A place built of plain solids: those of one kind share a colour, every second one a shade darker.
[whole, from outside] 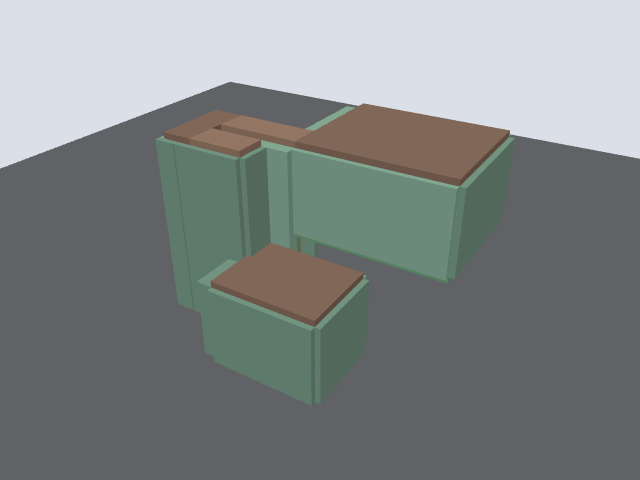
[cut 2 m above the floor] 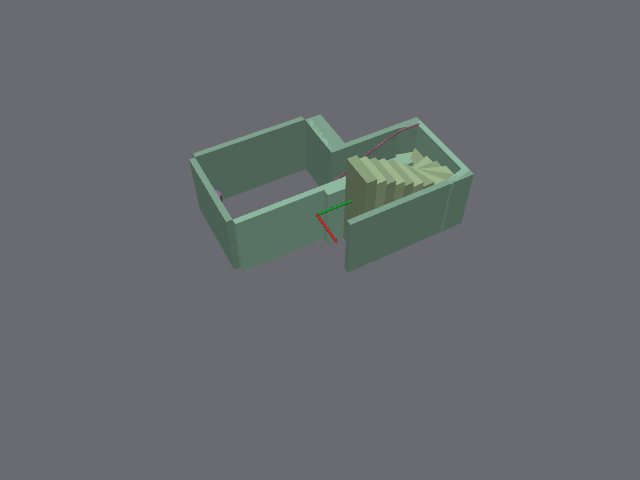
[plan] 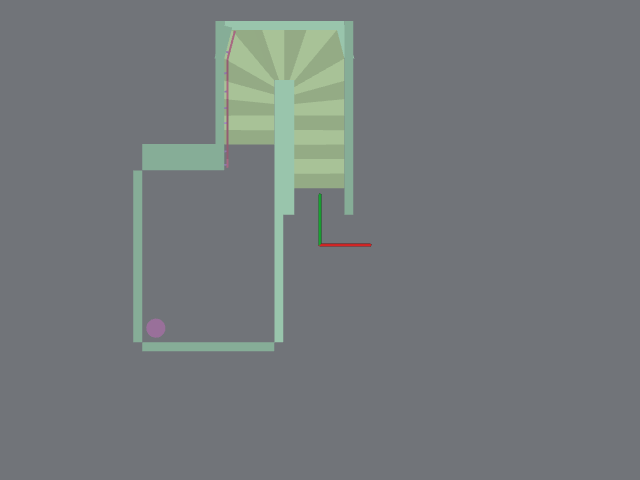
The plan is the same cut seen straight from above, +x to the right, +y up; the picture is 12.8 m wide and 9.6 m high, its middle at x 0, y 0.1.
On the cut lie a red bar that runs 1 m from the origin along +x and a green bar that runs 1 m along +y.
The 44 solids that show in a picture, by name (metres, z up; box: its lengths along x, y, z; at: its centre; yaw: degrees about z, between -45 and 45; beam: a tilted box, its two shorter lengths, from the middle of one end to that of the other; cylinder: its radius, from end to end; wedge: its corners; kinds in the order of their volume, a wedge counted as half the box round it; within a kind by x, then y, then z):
{
 "wall_1": {"box": [0.18, 3.44, 2.65], "at": [-3.65, -0.23, 1.27]},
 "wall_2": {"box": [1.64, 0.18, 2.65], "at": [-2.73, 1.58, 1.27]},
 "wall_3": {"box": [1.64, 0.53, 2.65], "at": [-2.73, 1.76, 1.27]},
 "wall_4": {"box": [2.64, 0.18, 2.65], "at": [-2.23, -2.04, 1.27]},
 "wall_5": {"box": [0.18, 2.99, 5.97], "at": [-2.0, 2.99, 2.94]},
 "wall_6": {"box": [0.19, 0.69, 6.22], "at": [-1.93, 4.04, 2.81], "yaw": -14.6},
 "wall_7": {"box": [1.0, 0.18, 3.33], "at": [-1.41, 1.4, 4.26]},
 "wall_8": {"box": [0.18, 3.44, 2.65], "at": [-0.82, -0.23, 1.27]},
 "wall_9": {"box": [0.4, 2.7, 6.22], "at": [-0.71, 1.95, 2.81]},
 "wall_10": {"box": [2.4, 0.18, 5.97], "at": [-0.71, 4.39, 2.94]},
 "wall_11": {"box": [0.18, 4.9, 2.7], "at": [-0.6, -1.85, 4.57]},
 "wall_12": {"box": [0.19, 0.69, 6.22], "at": [0.51, 4.04, 2.81], "yaw": 14.6},
 "wall_13": {"box": [0.18, 3.88, 5.97], "at": [0.58, 2.54, 2.94]},
 "wall_14": {"box": [4.07, 0.18, 2.7], "at": [1.52, -4.39, 4.57]},
 "wall_15": {"box": [3.07, 0.61, 2.7], "at": [2.02, 0.91, 4.57]},
 "tread_1": {"wedge": [[-1.92, 3.73, -0.05], [-1.92, 3.73, 0.97], [-1.77, 4.31, -0.05], [-1.77, 4.31, 0.96], [-0.91, 3.16, -0.05], [-0.91, 3.16, 0.97], [-0.91, 3.29, -0.05], [-0.91, 3.29, 0.97]]},
 "tread_2": {"wedge": [[-1.91, 2.01, -0.05], [-1.91, 2.01, 0.16], [-1.91, 2.3, -0.05], [-1.91, 2.3, 0.16], [-0.91, 2.01, -0.05], [-0.91, 2.01, 0.16], [-0.91, 2.3, -0.05], [-0.91, 2.3, 0.16]]},
 "tread_3": {"wedge": [[-1.91, 2.3, -0.05], [-1.91, 2.3, 0.32], [-1.91, 2.59, -0.05], [-1.91, 2.59, 0.32], [-0.91, 2.3, -0.05], [-0.91, 2.3, 0.32], [-0.91, 2.59, -0.05], [-0.91, 2.59, 0.32]]},
 "tread_4": {"wedge": [[-1.91, 2.59, -0.05], [-1.91, 2.59, 0.48], [-1.91, 2.92, -0.05], [-1.91, 2.92, 0.48], [-0.91, 2.59, -0.05], [-0.91, 2.59, 0.48], [-0.91, 2.82, -0.05], [-0.91, 2.82, 0.48]]},
 "tread_5": {"wedge": [[-1.91, 2.92, -0.05], [-1.91, 2.92, 0.65], [-1.91, 3.29, -0.05], [-1.91, 3.29, 0.64], [-0.91, 2.82, -0.05], [-0.91, 2.82, 0.65], [-0.91, 3.01, -0.05], [-0.91, 3.01, 0.64]]},
 "tread_6": {"wedge": [[-1.91, 3.28, -0.05], [-1.91, 3.28, 0.81], [-1.91, 3.73, -0.05], [-1.91, 3.73, 0.8], [-0.91, 3.01, -0.05], [-0.91, 3.01, 0.81], [-0.91, 3.16, -0.05], [-0.91, 3.16, 0.81]]},
 "tread_7": {"wedge": [[-1.77, 4.3, -0.05], [-1.77, 4.3, 1.13], [-1.15, 4.3, -0.05], [-1.15, 4.3, 1.12], [-0.91, 3.28, -0.05], [-0.91, 3.28, 1.13], [-0.82, 3.3, -0.05], [-0.82, 3.3, 1.13]]},
 "tread_8": {"wedge": [[-1.16, 4.3, -0.05], [-1.16, 4.3, 1.29], [-0.82, 3.3, -0.05], [-0.82, 3.3, 1.29], [-0.71, 3.3, -0.05], [-0.71, 3.3, 1.29], [-0.71, 4.3, -0.05], [-0.71, 4.3, 1.29]]},
 "tread_9": {"wedge": [[-0.71, 3.3, -0.05], [-0.71, 3.3, 1.45], [-0.71, 4.3, -0.05], [-0.71, 4.3, 1.45], [-0.6, 3.3, -0.05], [-0.6, 3.3, 1.45], [-0.27, 4.3, -0.05], [-0.27, 4.3, 1.45]]},
 "tread_10": {"wedge": [[-0.61, 3.3, -0.05], [-0.61, 3.3, 1.62], [-0.51, 3.28, -0.05], [-0.51, 3.28, 1.61], [-0.27, 4.3, -0.05], [-0.27, 4.3, 1.61], [0.34, 4.3, -0.05], [0.34, 4.3, 1.61]]},
 "tread_11": {"wedge": [[-0.51, 1.13, -0.05], [-0.51, 1.13, 3.06], [-0.51, 1.43, -0.05], [-0.51, 1.43, 3.07], [0.49, 1.13, -0.05], [0.49, 1.13, 3.06], [0.49, 1.43, -0.05], [0.49, 1.43, 3.07]]},
 "tread_12": {"wedge": [[-0.51, 1.42, -0.05], [-0.51, 1.42, 2.9], [-0.51, 1.72, -0.05], [-0.51, 1.72, 2.91], [0.49, 1.42, -0.05], [0.49, 1.42, 2.9], [0.49, 1.72, -0.05], [0.49, 1.72, 2.91]]},
 "tread_13": {"wedge": [[-0.51, 1.72, -0.05], [-0.51, 1.72, 2.74], [-0.51, 2.01, -0.05], [-0.51, 2.01, 2.74], [0.49, 1.71, -0.05], [0.49, 1.71, 2.74], [0.49, 2.01, -0.05], [0.49, 2.01, 2.75]]},
 "tread_14": {"wedge": [[-0.51, 2.0, -0.05], [-0.51, 2.0, 2.58], [-0.51, 2.3, -0.05], [-0.51, 2.3, 2.58], [0.49, 2.0, -0.05], [0.49, 2.0, 2.58], [0.49, 2.3, -0.05], [0.49, 2.3, 2.58]]},
 "tread_15": {"wedge": [[-0.51, 2.3, -0.05], [-0.51, 2.3, 2.42], [-0.51, 2.59, -0.05], [-0.51, 2.59, 2.42], [0.49, 2.29, -0.05], [0.49, 2.29, 2.42], [0.49, 2.59, -0.05], [0.49, 2.59, 2.42]]},
 "tread_16": {"wedge": [[-0.51, 2.58, -0.05], [-0.51, 2.58, 2.26], [-0.51, 2.82, -0.05], [-0.51, 2.82, 2.26], [0.49, 2.59, -0.05], [0.49, 2.59, 2.26], [0.49, 2.92, -0.05], [0.49, 2.92, 2.26]]},
 "tread_17": {"wedge": [[-0.51, 2.82, -0.05], [-0.51, 2.82, 2.1], [-0.51, 3.01, -0.05], [-0.51, 3.01, 2.1], [0.49, 2.92, -0.05], [0.49, 2.92, 2.1], [0.49, 3.28, -0.05], [0.49, 3.28, 2.1]]},
 "tread_18": {"wedge": [[-0.51, 3.0, -0.05], [-0.51, 3.0, 1.94], [-0.51, 3.16, -0.05], [-0.51, 3.16, 1.94], [0.49, 3.28, -0.05], [0.49, 3.28, 1.93], [0.49, 3.73, -0.05], [0.49, 3.73, 1.94]]},
 "tread_19": {"wedge": [[-0.51, 3.15, -0.05], [-0.51, 3.15, 1.77], [-0.51, 3.28, -0.05], [-0.51, 3.28, 1.78], [0.34, 4.3, -0.05], [0.34, 4.3, 1.78], [0.49, 3.73, -0.05], [0.49, 3.73, 1.77]]},
 "roof_1": {"box": [2.64, 3.44, 0.2], "at": [-2.23, -0.23, 2.7]},
 "roof_2": {"box": [1.0, 1.81, 0.2], "at": [-1.41, 2.4, 6.02]},
 "roof_3": {"box": [2.4, 1.0, 0.2], "at": [-0.71, 3.8, 6.02]},
 "roof_4": {"box": [1.0, 2.7, 0.2], "at": [-0.01, 1.95, 6.02]},
 "roof_5": {"box": [4.07, 4.9, 0.2], "at": [1.52, -1.85, 6.02]},
 "floor_1": {"box": [4.07, 5.44, 0.2], "at": [1.52, -1.58, 3.12]},
 "bin_1": {"cylinder": 0.19, "from": [-3.28, -1.66, 0.0], "to": [-3.28, -1.66, 0.62]},
 "guard_rail_1": {"wedge": [[-1.87, 1.72, 0.95], [-1.87, 1.72, 0.99], [-1.87, 2.59, 1.43], [-1.87, 2.59, 1.48], [-1.83, 1.72, 0.95], [-1.83, 1.72, 0.99], [-1.83, 2.59, 1.43], [-1.83, 2.59, 1.48]]},
 "guard_rail_2": {"wedge": [[-1.87, 3.28, 1.76], [-1.87, 3.28, 1.8], [-1.87, 3.73, 1.92], [-1.87, 3.73, 1.96], [-1.83, 3.28, 1.76], [-1.83, 3.28, 1.8], [-1.83, 3.73, 1.92], [-1.83, 3.73, 1.96]]},
 "guard_rail_3": {"wedge": [[-1.87, 3.71, 1.92], [-1.87, 3.71, 1.96], [-1.83, 3.7, 1.92], [-1.83, 3.7, 1.96], [-1.72, 4.29, 2.08], [-1.72, 4.29, 2.12], [-1.68, 4.28, 2.08], [-1.68, 4.28, 2.12]]}
}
